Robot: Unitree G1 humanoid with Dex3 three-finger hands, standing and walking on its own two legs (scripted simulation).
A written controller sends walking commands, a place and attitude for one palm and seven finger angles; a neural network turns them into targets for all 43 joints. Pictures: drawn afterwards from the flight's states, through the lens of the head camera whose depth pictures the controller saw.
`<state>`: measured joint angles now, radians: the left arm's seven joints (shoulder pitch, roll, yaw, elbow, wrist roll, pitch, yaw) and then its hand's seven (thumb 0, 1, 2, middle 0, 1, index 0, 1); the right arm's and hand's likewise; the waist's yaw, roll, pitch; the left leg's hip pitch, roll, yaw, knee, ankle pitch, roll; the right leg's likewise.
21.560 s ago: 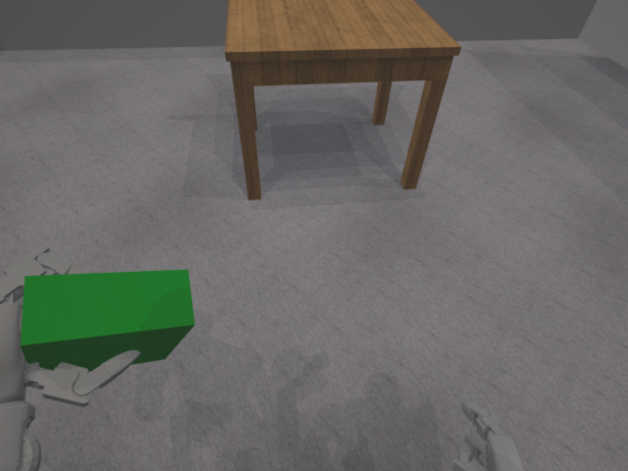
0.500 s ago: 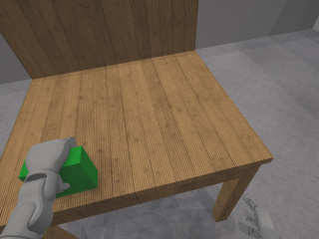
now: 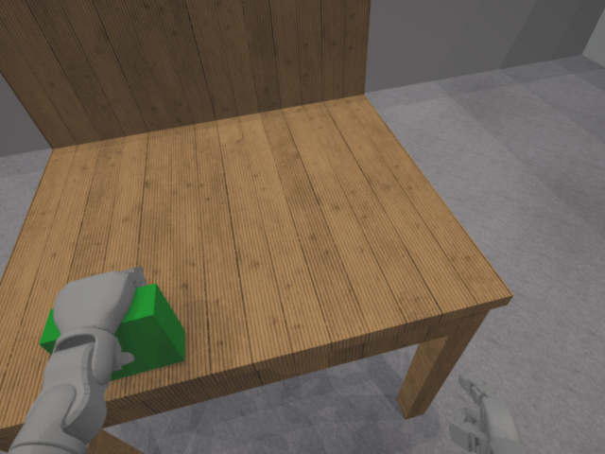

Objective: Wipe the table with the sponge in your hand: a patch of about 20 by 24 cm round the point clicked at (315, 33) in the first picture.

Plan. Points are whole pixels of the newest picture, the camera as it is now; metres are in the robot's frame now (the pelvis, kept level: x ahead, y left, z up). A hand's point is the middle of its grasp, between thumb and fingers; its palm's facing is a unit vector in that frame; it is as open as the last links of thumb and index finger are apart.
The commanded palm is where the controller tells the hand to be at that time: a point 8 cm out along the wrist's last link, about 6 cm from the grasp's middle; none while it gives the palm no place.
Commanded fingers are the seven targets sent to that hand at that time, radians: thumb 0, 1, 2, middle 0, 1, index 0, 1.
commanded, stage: lower the sponge onto the table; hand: left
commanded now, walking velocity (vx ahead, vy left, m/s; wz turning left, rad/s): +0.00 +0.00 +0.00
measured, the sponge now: (127, 343) +0.24 +0.31 -0.02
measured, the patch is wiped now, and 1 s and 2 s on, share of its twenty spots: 0.00 0.10 0.45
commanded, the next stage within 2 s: wipe forward along the first lane in 0.30 s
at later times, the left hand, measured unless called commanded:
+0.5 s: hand (117, 321) +0.26 +0.31 +0.02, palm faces -0.09 -0.06 -0.99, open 9.6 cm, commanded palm +0.24 +0.31 +0.07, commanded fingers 0.00 0.10 1.30 -1.20 -1.60 -1.20 -1.60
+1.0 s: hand (123, 290) +0.31 +0.33 +0.02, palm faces -0.12 -0.02 -0.99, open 9.6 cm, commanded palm +0.29 +0.32 +0.05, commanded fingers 0.00 0.10 1.30 -1.20 -1.60 -1.20 -1.60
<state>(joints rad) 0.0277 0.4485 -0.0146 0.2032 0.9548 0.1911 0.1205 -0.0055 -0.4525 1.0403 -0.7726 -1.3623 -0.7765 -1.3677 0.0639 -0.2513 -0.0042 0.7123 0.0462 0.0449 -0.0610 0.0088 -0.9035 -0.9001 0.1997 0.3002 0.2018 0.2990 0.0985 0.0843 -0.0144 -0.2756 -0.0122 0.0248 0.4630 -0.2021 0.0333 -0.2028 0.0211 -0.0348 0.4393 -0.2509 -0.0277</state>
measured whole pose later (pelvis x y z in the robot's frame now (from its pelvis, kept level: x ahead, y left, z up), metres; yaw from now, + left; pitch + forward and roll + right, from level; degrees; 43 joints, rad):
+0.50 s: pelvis +0.00 +0.00 +0.00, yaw +1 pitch +3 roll -1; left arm -0.01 0.44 -0.02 0.27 0.97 0.19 0.15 -0.01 -0.45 1.04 -0.77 -1.36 -0.78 -1.37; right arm 0.09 -0.26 -0.02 0.72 0.05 0.06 -0.06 0.01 -0.90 -0.90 0.20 0.30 0.20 0.30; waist 0.10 0.09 -0.04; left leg -0.33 -0.02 0.01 0.51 -0.22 0.04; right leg -0.25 0.02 -0.04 0.48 -0.27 -0.03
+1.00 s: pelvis +0.00 +0.00 -0.01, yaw +0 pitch +7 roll -1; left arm -0.25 0.50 0.02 0.55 0.99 0.13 0.15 0.00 -0.47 1.07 -0.78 -1.36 -0.78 -1.37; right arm 0.17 -0.29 -0.03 0.72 0.07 0.10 -0.06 0.01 -0.90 -0.90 0.20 0.30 0.20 0.30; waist 0.06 0.08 -0.08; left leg -0.46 0.00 0.01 0.58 -0.24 0.03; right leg -0.38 0.03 -0.05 0.54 -0.29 -0.03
